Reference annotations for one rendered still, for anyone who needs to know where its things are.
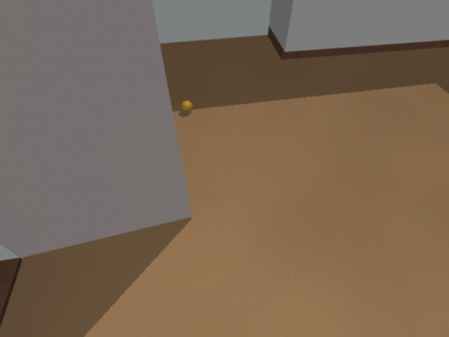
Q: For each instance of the ball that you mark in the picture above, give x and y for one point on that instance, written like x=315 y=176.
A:
x=186 y=106

